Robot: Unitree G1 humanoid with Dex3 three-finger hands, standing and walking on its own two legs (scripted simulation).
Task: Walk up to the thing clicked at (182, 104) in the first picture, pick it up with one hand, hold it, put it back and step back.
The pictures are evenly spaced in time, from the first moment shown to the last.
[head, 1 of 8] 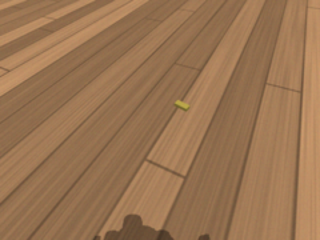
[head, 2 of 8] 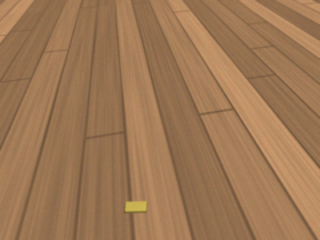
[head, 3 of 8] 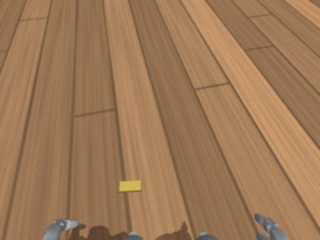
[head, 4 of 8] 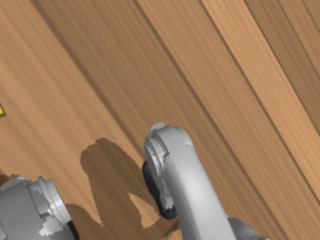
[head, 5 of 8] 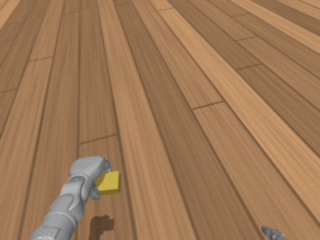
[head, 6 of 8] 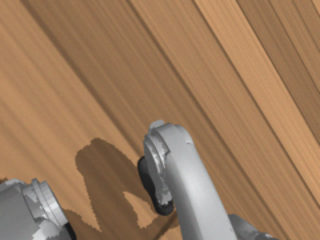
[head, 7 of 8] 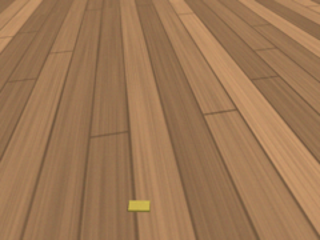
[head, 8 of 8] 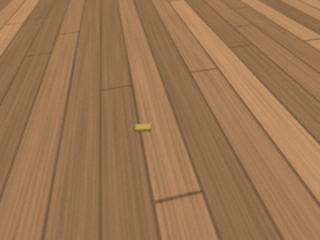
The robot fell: no
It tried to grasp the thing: yes
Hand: left
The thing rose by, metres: 0.68
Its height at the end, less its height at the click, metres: +0.00
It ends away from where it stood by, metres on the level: 0.01
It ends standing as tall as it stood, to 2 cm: yes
